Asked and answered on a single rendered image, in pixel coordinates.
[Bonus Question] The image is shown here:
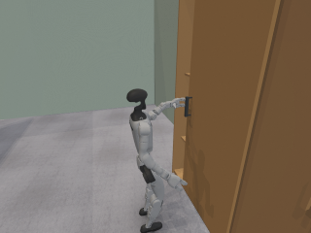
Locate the left robot upper arm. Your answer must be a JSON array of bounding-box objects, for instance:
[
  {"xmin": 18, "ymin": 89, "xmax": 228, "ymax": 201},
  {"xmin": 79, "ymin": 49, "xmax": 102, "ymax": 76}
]
[{"xmin": 132, "ymin": 110, "xmax": 157, "ymax": 120}]

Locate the robot right foot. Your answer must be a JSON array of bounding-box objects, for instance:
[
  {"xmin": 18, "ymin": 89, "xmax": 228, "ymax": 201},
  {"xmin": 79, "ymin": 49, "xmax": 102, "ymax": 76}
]
[{"xmin": 140, "ymin": 221, "xmax": 162, "ymax": 233}]

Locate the left robot forearm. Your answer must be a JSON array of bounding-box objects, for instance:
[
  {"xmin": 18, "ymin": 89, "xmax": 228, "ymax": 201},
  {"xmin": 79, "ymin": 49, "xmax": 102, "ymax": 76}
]
[{"xmin": 152, "ymin": 101, "xmax": 172, "ymax": 116}]

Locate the right robot upper arm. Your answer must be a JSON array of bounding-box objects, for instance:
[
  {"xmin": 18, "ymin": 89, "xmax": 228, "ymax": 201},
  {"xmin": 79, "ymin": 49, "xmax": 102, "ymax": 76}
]
[{"xmin": 137, "ymin": 121, "xmax": 151, "ymax": 163}]

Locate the left robot thigh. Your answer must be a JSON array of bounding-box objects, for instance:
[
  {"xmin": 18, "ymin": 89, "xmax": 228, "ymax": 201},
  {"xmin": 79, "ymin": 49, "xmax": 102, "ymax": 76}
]
[{"xmin": 147, "ymin": 183, "xmax": 153, "ymax": 191}]

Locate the handle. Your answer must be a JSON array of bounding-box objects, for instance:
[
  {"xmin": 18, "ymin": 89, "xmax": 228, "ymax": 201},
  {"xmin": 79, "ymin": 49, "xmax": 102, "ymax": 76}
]
[
  {"xmin": 184, "ymin": 96, "xmax": 192, "ymax": 117},
  {"xmin": 299, "ymin": 179, "xmax": 311, "ymax": 211}
]

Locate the robot left hand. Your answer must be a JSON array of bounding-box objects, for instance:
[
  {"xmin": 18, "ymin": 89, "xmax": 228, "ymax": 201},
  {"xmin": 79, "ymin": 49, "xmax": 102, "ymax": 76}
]
[{"xmin": 171, "ymin": 97, "xmax": 186, "ymax": 110}]

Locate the right robot forearm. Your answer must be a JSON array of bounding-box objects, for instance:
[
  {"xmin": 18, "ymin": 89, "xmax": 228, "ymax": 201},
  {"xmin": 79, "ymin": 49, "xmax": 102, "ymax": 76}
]
[{"xmin": 142, "ymin": 154, "xmax": 171, "ymax": 181}]

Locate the robot right hand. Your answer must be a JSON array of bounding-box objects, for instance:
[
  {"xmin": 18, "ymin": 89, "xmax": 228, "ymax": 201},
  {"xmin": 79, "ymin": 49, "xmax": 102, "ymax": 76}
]
[{"xmin": 167, "ymin": 174, "xmax": 188, "ymax": 191}]

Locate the wardrobe door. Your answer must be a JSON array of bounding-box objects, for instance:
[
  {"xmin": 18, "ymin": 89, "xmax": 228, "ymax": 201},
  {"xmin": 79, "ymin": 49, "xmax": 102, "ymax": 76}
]
[
  {"xmin": 229, "ymin": 0, "xmax": 311, "ymax": 233},
  {"xmin": 183, "ymin": 0, "xmax": 281, "ymax": 233}
]

